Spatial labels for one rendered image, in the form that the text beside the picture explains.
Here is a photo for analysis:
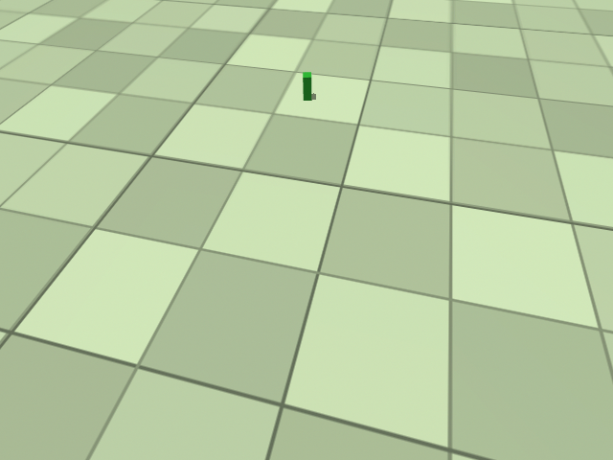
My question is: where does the carton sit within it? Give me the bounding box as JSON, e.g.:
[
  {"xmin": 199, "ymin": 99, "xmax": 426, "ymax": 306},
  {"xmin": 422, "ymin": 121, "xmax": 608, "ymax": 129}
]
[{"xmin": 303, "ymin": 72, "xmax": 311, "ymax": 101}]

